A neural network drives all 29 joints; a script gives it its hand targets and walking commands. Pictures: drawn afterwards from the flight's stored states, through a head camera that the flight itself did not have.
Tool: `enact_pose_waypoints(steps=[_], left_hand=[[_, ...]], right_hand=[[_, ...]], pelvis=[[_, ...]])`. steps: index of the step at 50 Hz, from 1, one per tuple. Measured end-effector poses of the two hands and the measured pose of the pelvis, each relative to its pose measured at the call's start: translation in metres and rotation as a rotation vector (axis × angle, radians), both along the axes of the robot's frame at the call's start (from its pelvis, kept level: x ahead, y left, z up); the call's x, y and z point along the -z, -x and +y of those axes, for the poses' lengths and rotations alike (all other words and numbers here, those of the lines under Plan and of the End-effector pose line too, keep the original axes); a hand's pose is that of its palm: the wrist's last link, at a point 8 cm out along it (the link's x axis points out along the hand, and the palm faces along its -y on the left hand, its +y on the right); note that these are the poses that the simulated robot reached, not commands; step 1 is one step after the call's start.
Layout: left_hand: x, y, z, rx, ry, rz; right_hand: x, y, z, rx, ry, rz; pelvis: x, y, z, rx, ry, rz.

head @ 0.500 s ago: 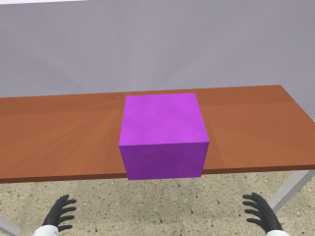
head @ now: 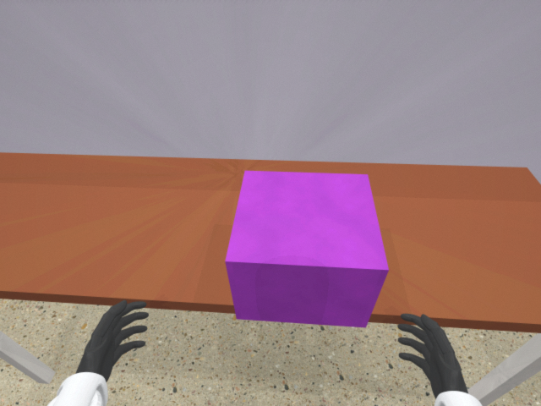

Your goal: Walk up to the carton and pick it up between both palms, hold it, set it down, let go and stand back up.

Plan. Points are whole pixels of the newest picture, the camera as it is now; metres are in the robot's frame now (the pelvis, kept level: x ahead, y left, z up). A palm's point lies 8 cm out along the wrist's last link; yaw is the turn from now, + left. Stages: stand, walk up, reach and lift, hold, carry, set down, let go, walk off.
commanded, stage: reach and lift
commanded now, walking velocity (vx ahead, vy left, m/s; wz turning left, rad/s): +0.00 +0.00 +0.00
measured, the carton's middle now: (302, 245) +0.38 -0.05 +0.01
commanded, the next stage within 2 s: none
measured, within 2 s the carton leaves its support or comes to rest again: neither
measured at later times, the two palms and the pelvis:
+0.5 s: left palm (108, 330) +0.20 +0.23 +0.06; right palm (432, 348) +0.18 -0.19 +0.06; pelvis +0.03 +0.02 +0.00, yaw -1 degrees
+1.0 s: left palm (122, 264) +0.28 +0.22 +0.10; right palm (423, 275) +0.26 -0.20 +0.09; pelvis +0.01 +0.00 +0.00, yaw -1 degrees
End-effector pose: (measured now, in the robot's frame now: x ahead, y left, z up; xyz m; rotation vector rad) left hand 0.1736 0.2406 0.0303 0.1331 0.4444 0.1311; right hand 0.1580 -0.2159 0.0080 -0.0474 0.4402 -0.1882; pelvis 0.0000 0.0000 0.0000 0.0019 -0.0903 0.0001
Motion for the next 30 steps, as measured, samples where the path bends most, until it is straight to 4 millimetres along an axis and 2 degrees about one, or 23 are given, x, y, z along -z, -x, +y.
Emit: enact_pose_waypoints(steps=[4, 8, 12, 15, 21, 27, 30], left_hand=[[-0.008, -0.010, 0.007, 0.001, 0.024, -0.030], [0.004, -0.007, 0.014, -0.010, 0.055, 0.011], [0.010, -0.001, 0.011, -0.001, 0.084, 0.007], [0.004, -0.003, 0.001, 0.029, 0.106, -0.050], [-0.026, -0.020, -0.016, 0.111, 0.107, -0.186], [-0.034, -0.032, -0.011, 0.118, 0.058, -0.154], [-0.035, -0.035, -0.009, 0.098, 0.064, -0.132]], right_hand=[[-0.017, -0.013, 0.013, -0.020, -0.012, -0.063], [-0.030, -0.022, 0.020, -0.034, 0.020, -0.062], [-0.039, -0.023, 0.021, -0.022, 0.040, -0.047], [-0.047, -0.023, 0.024, -0.006, 0.030, -0.071], [-0.057, -0.023, 0.027, 0.029, -0.016, -0.185], [-0.046, -0.022, 0.022, 0.032, -0.045, -0.183], [-0.050, -0.027, 0.019, 0.013, -0.033, -0.188]], pelvis=[[-0.001, -0.011, 0.002, -0.002, 0.000, -0.003], [-0.003, -0.019, 0.003, 0.001, 0.004, 0.000], [-0.003, -0.023, 0.005, 0.000, 0.012, 0.017], [-0.003, -0.026, 0.007, -0.003, 0.018, 0.033], [-0.003, -0.029, 0.015, 0.006, 0.025, 0.042], [-0.003, -0.026, 0.021, 0.027, 0.024, 0.018], [-0.004, -0.022, 0.022, 0.029, 0.020, 0.014]])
